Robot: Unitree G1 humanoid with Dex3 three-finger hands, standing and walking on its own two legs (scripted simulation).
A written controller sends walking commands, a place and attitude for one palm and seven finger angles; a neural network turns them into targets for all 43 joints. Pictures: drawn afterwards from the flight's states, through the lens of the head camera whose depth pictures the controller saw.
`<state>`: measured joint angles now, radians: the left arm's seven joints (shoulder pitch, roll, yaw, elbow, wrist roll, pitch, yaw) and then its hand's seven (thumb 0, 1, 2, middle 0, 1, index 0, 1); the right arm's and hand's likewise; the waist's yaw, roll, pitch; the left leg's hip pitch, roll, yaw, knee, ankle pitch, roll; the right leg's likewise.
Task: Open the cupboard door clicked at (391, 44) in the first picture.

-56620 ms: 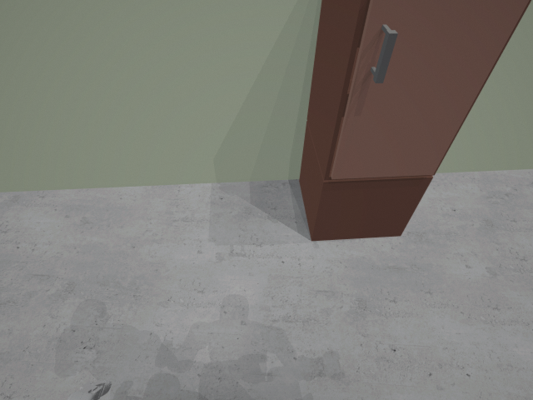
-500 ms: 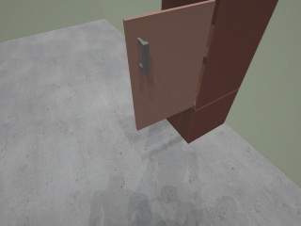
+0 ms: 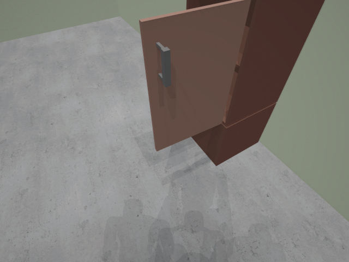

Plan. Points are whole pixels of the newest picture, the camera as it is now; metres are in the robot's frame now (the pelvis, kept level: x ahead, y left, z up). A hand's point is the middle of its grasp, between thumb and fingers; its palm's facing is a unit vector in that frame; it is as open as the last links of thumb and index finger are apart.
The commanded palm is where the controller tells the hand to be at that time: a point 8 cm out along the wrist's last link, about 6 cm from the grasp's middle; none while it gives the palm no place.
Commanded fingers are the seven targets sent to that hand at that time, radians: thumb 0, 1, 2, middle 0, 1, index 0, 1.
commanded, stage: look to check the result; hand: left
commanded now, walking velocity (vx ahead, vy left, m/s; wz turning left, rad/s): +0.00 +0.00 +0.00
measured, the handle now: (163, 64) +0.64 +0.07 +0.12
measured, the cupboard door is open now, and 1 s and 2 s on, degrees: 87 87 87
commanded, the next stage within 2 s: stand and wait in 0.30 s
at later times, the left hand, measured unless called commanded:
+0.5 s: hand out of the picture +0.00 +0.15 -0.17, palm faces +0.06 -0.98 -0.18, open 7.4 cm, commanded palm none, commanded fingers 0.00 0.90 0.90 -0.20 -0.30 -0.20 -0.30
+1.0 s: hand out of the picture +0.01 +0.15 -0.17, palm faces +0.06 -0.98 -0.18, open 7.4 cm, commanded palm none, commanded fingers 0.00 0.90 0.90 -0.20 -0.30 -0.20 -0.30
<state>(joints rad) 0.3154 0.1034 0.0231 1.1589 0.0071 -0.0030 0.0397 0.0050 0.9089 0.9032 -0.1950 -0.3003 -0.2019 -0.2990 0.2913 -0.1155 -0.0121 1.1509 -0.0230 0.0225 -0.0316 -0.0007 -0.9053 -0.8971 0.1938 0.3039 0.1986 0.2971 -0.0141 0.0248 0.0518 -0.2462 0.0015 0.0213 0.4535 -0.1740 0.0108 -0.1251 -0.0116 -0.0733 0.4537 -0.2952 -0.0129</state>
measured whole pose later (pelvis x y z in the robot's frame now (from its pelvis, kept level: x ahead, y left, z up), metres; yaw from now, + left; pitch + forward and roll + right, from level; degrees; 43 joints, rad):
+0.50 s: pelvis +0.02 -0.01 +0.00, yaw +0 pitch -2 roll +0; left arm 0.29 0.11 0.02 1.15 0.01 -0.01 0.04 0.00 0.91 0.90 -0.19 -0.30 -0.20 -0.30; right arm 0.25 -0.14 0.00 1.16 -0.02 0.02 -0.04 0.00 -0.91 -0.90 0.19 0.30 0.20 0.30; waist -0.01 0.01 0.05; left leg -0.21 0.00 0.01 0.43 -0.19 0.00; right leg -0.08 -0.01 -0.08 0.41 -0.30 -0.02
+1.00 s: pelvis +0.03 -0.01 +0.00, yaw +0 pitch -2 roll +0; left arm 0.30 0.12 0.02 1.15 0.00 -0.01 0.04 0.00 0.91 0.90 -0.19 -0.30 -0.20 -0.30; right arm 0.25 -0.14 0.00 1.17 -0.02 0.02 -0.04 0.00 -0.91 -0.90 0.19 0.30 0.20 0.30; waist -0.01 0.01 0.06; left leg -0.20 0.01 0.01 0.42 -0.20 -0.01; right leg -0.06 0.00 -0.08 0.39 -0.31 -0.03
